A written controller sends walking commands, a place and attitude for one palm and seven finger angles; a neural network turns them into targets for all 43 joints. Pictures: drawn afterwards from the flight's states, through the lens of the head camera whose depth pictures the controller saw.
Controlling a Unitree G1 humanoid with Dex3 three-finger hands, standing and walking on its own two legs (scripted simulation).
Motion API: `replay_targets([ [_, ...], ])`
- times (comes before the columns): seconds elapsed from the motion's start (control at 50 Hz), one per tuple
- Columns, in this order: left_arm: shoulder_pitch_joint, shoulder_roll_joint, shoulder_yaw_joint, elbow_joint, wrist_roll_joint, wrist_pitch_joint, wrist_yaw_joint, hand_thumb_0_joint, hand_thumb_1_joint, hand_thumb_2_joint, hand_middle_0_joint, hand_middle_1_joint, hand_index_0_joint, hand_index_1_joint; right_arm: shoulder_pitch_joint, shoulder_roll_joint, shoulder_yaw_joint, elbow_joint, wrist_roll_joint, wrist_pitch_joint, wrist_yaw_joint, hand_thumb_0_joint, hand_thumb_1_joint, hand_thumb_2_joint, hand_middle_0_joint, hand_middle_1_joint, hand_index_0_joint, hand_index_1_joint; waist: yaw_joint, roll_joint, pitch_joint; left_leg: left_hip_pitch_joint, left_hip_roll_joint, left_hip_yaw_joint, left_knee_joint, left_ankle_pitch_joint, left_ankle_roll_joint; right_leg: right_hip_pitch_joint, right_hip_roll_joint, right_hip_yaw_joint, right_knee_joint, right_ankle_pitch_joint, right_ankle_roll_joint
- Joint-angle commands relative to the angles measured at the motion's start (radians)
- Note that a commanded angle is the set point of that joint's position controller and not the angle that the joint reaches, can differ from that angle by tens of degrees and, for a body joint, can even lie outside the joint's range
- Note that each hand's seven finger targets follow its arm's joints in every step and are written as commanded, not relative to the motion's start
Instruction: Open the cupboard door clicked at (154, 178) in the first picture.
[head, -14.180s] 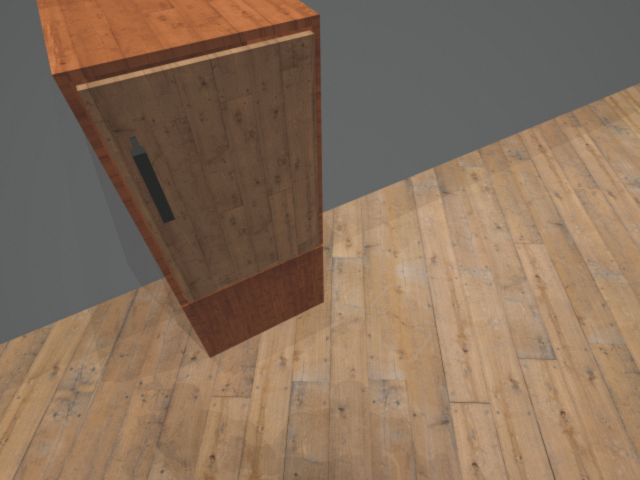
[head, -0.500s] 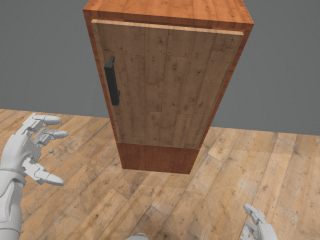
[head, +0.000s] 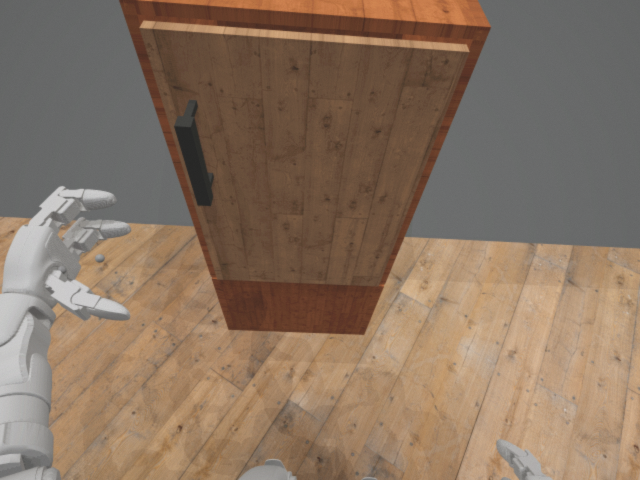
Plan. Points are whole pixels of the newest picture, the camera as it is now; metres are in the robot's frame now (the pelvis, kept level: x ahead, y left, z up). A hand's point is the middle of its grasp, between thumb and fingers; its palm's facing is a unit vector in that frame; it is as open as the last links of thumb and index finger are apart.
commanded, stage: move the hooked fingers beside the handle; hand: left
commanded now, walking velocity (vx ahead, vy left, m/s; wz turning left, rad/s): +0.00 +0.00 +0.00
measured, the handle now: (198, 155) +0.54 +0.20 +0.06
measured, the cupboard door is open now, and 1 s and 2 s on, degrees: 0 0 0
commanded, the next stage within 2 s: slide the fingers in behind the handle in 1.86 s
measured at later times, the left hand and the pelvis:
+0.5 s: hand (123, 223) +0.40 +0.26 +0.07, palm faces +0.02 -1.00 +0.00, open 14.0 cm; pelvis -0.01 +0.00 -0.01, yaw +0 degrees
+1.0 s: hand (148, 183) +0.47 +0.26 +0.07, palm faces +0.02 -1.00 +0.00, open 14.0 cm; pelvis +0.00 +0.00 -0.02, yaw -2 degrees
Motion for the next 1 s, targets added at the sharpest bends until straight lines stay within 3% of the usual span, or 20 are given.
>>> replay_targets([
  [0.0,-0.323,0.274,0.060,-0.198,-0.024,-0.083,-0.006,0.000,-0.500,0.300,-0.300,-1.200,-0.300,-1.200,0.029,-0.170,-0.075,-0.107,-0.001,-0.033,-0.015,0.000,-0.900,-0.900,0.200,0.300,0.200,0.300,-0.001,0.092,-0.322,0.349,0.074,-0.154,-0.104,0.405,-0.100,-0.014,-0.015,0.048,-0.074,0.251,-0.004],
  [0.04,-0.332,0.287,0.068,-0.181,-0.018,-0.086,-0.005,0.000,-0.500,0.300,-0.300,-1.200,-0.300,-1.200,0.037,-0.172,-0.076,-0.101,0.000,-0.026,-0.015,0.000,-0.900,-0.900,0.200,0.300,0.200,0.300,0.003,0.116,-0.332,0.364,0.078,-0.161,-0.107,0.430,-0.108,-0.028,-0.015,0.045,-0.073,0.249,-0.003],
  [0.06,-0.353,0.247,0.028,-0.187,-0.017,-0.086,-0.007,0.000,-0.500,0.300,-0.300,-1.200,-0.300,-1.200,0.039,-0.169,-0.077,-0.099,0.001,-0.024,-0.013,0.000,-0.900,-0.900,0.200,0.300,0.200,0.300,-0.011,0.115,-0.341,0.384,0.079,-0.163,-0.105,0.433,-0.108,-0.045,-0.015,0.044,-0.075,0.246,0.001],
  [0.16,-0.404,0.289,0.058,-0.097,-0.004,-0.083,0.007,0.000,-0.500,0.300,-0.300,-1.200,-0.300,-1.200,0.046,-0.173,-0.074,-0.090,0.001,-0.003,-0.014,0.000,-0.900,-0.900,0.200,0.300,0.200,0.300,-0.013,0.074,-0.303,0.313,0.074,-0.151,-0.107,0.339,-0.093,-0.041,-0.016,0.051,-0.079,0.217,0.001],
  [0.22,-0.467,0.309,0.058,-0.110,0.011,-0.106,0.015,0.000,-0.500,0.300,-0.300,-1.200,-0.300,-1.200,0.053,-0.174,-0.074,-0.088,-0.001,0.005,-0.013,0.000,-0.900,-0.900,0.200,0.300,0.200,0.300,-0.009,0.128,-0.342,0.358,0.078,-0.162,-0.105,0.373,-0.105,-0.053,-0.014,0.049,-0.069,0.215,-0.006],
  [0.28,-0.500,0.267,0.015,-0.057,0.019,-0.110,0.022,0.000,-0.500,0.300,-0.300,-1.200,-0.300,-1.200,0.057,-0.172,-0.072,-0.081,0.000,0.016,-0.010,0.000,-0.900,-0.900,0.200,0.300,0.200,0.300,-0.029,0.112,-0.308,0.357,0.084,-0.171,-0.109,0.336,-0.105,-0.097,-0.013,0.045,-0.074,0.182,-0.002],
  [0.34,-0.556,0.270,0.008,0.002,0.028,-0.113,0.028,0.000,-0.500,0.300,-0.300,-1.200,-0.300,-1.200,0.067,-0.179,-0.071,-0.074,-0.002,0.026,-0.009,0.000,-0.900,-0.900,0.200,0.300,0.200,0.300,-0.038,0.094,-0.304,0.346,0.086,-0.180,-0.109,0.299,-0.102,-0.120,-0.013,0.044,-0.071,0.159,-0.001],
  [0.4,-0.589,0.348,0.066,0.073,0.039,-0.119,0.038,0.000,-0.500,0.300,-0.300,-1.200,-0.300,-1.200,0.081,-0.187,-0.067,-0.070,-0.004,0.039,-0.012,0.000,-0.900,-0.900,0.200,0.300,0.200,0.300,-0.026,0.074,-0.298,0.285,0.078,-0.169,-0.101,0.264,-0.093,-0.087,-0.014,0.051,-0.063,0.155,-0.007],
  [0.5,-0.728,0.317,0.013,0.090,0.057,-0.161,0.038,0.000,-0.500,0.300,-0.300,-1.200,-0.300,-1.200,0.099,-0.184,-0.069,-0.054,-0.009,0.051,-0.008,0.000,-0.900,-0.900,0.200,0.300,0.200,0.300,-0.055,0.121,-0.345,0.348,0.089,-0.190,-0.082,0.308,-0.103,-0.152,-0.010,0.047,-0.043,0.157,-0.006],
  [0.52,-0.718,0.328,0.023,0.117,0.060,-0.164,0.038,0.000,-0.500,0.300,-0.300,-1.200,-0.300,-1.200,0.105,-0.188,-0.069,-0.049,-0.010,0.054,-0.006,0.000,-0.900,-0.900,0.200,0.300,0.200,0.300,-0.050,0.123,-0.359,0.352,0.090,-0.188,-0.077,0.314,-0.103,-0.157,-0.009,0.049,-0.042,0.159,-0.003],
  [0.56,-0.771,0.323,0.006,0.156,0.068,-0.164,0.039,0.000,-0.500,0.300,-0.300,-1.200,-0.300,-1.200,0.113,-0.190,-0.068,-0.035,-0.011,0.061,-0.005,0.000,-0.900,-0.900,0.200,0.300,0.200,0.300,-0.066,0.129,-0.342,0.340,0.092,-0.198,-0.078,0.263,-0.103,-0.191,-0.010,0.047,-0.038,0.130,-0.002],
  [0.6,-0.786,0.367,0.039,0.199,0.068,-0.162,0.042,0.000,-0.500,0.300,-0.300,-1.200,-0.300,-1.200,0.126,-0.198,-0.066,-0.029,-0.013,0.067,-0.007,0.000,-0.900,-0.900,0.200,0.300,0.200,0.300,-0.064,0.097,-0.345,0.296,0.086,-0.191,-0.068,0.266,-0.093,-0.163,-0.009,0.049,-0.033,0.141,-0.004],
  [0.64,-0.817,0.357,0.017,0.201,0.082,-0.163,0.042,0.000,-0.500,0.300,-0.300,-1.200,-0.300,-1.200,0.135,-0.197,-0.066,-0.028,-0.015,0.075,-0.006,0.000,-0.900,-0.900,0.200,0.300,0.200,0.300,-0.070,0.127,-0.380,0.329,0.089,-0.192,-0.059,0.309,-0.098,-0.180,-0.010,0.048,-0.027,0.157,-0.001],
  [0.7,-0.797,0.402,0.061,0.215,0.083,-0.167,0.050,0.000,-0.500,0.300,-0.300,-1.200,-0.300,-1.200,0.157,-0.201,-0.069,-0.025,-0.020,0.089,-0.002,0.000,-0.900,-0.900,0.200,0.300,0.200,0.300,-0.056,0.122,-0.407,0.330,0.090,-0.190,-0.045,0.362,-0.101,-0.162,-0.004,0.047,-0.019,0.182,-0.005],
  [0.74,-0.843,0.395,0.040,0.239,0.092,-0.164,0.051,0.000,-0.500,0.300,-0.300,-1.200,-0.300,-1.200,0.159,-0.200,-0.066,-0.019,-0.018,0.099,-0.002,0.000,-0.900,-0.900,0.200,0.300,0.200,0.300,-0.080,0.120,-0.385,0.309,0.092,-0.181,-0.040,0.340,-0.095,-0.183,-0.003,0.050,-0.022,0.179,0.003],
  [0.82,-0.848,0.423,0.062,0.265,0.104,-0.166,0.058,0.000,-0.500,0.300,-0.300,-1.200,-0.300,-1.200,0.183,-0.206,-0.069,-0.015,-0.024,0.111,0.002,0.000,-0.900,-0.900,0.200,0.300,0.200,0.300,-0.074,0.129,-0.413,0.319,0.093,-0.184,-0.030,0.381,-0.099,-0.182,0.002,0.048,-0.013,0.194,0.001],
  [0.84,-0.871,0.453,0.080,0.254,0.107,-0.169,0.063,0.000,-0.500,0.300,-0.300,-1.200,-0.300,-1.200,0.189,-0.210,-0.070,-0.014,-0.026,0.114,0.000,0.000,-0.900,-0.900,0.200,0.300,0.200,0.300,-0.079,0.129,-0.424,0.319,0.096,-0.186,-0.026,0.401,-0.100,-0.179,0.002,0.048,-0.010,0.206,0.001],
  [0.86,-0.890,0.406,0.035,0.260,0.112,-0.168,0.059,0.000,-0.500,0.300,-0.300,-1.200,-0.300,-1.200,0.190,-0.202,-0.067,-0.012,-0.024,0.119,0.002,0.000,-0.900,-0.900,0.200,0.300,0.200,0.300,-0.091,0.158,-0.420,0.331,0.095,-0.180,-0.021,0.402,-0.098,-0.202,0.002,0.050,-0.012,0.204,0.004],
  [0.96,-0.957,0.427,0.036,0.323,0.128,-0.156,0.068,0.000,-0.500,0.300,-0.300,-1.200,-0.300,-1.200,0.214,-0.212,-0.065,0.001,-0.029,0.132,0.003,0.000,-0.900,-0.900,0.200,0.300,0.200,0.300,-0.118,0.140,-0.396,0.305,0.100,-0.191,-0.011,0.361,-0.093,-0.246,0.005,0.048,-0.009,0.178,0.006],
  [0.98,-0.957,0.462,0.061,0.341,0.132,-0.154,0.072,0.000,-0.500,0.300,-0.300,-1.200,-0.300,-1.200,0.220,-0.216,-0.066,0.004,-0.033,0.132,0.002,0.000,-0.900,-0.900,0.200,0.300,0.200,0.300,-0.111,0.138,-0.390,0.283,0.099,-0.190,-0.010,0.348,-0.092,-0.234,0.004,0.049,-0.009,0.174,0.004],
])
